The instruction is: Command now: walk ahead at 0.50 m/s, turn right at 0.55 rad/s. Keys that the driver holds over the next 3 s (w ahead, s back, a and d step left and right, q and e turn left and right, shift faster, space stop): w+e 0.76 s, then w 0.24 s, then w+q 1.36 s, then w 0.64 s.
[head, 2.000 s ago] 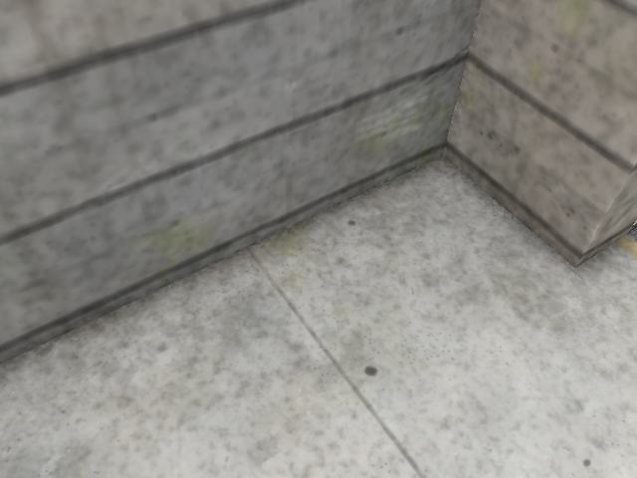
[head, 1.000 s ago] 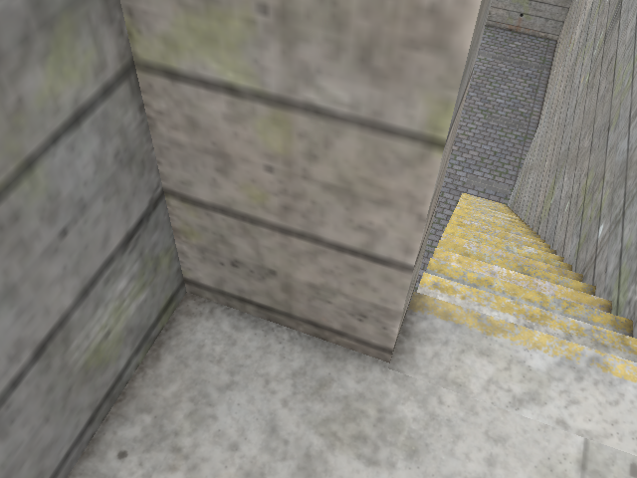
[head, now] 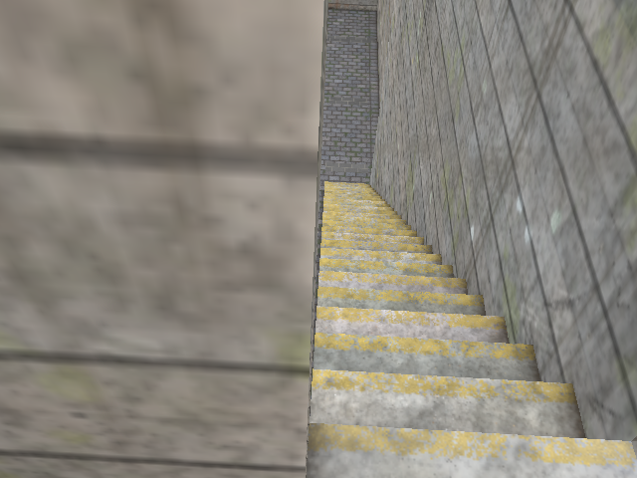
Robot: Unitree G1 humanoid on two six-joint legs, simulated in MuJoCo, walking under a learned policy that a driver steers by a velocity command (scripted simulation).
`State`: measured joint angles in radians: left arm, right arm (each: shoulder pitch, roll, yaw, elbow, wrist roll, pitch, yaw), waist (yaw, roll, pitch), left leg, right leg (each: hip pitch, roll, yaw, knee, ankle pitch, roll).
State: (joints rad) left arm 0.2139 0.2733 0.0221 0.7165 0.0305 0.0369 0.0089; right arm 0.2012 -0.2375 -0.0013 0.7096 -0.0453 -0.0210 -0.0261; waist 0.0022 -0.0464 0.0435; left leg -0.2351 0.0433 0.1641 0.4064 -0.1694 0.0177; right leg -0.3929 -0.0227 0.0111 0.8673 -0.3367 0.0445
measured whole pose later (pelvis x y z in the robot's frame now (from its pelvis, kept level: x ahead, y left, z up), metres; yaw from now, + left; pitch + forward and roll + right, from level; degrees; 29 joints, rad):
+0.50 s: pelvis +0.09 -0.05 -0.01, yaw -18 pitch +5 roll +2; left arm 0.25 0.31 0.04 0.65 0.04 -0.05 -0.05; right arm 0.13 -0.23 0.03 0.66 -0.01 -0.07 -0.01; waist 0.01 -0.01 -0.06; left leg -0.38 -0.01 0.06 0.52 -0.22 0.04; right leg -0.31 0.12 0.13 0.64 -0.34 -0.08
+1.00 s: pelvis +0.16 -0.19 +0.00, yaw -32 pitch +2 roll +3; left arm 0.48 0.20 0.02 0.85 0.04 -0.10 -0.03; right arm 0.15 -0.21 -0.04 0.72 -0.05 -0.11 0.03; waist 0.07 0.00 -0.05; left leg -0.65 0.03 -0.02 1.14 -0.24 0.00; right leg -0.24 0.06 0.04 0.54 -0.34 -0.10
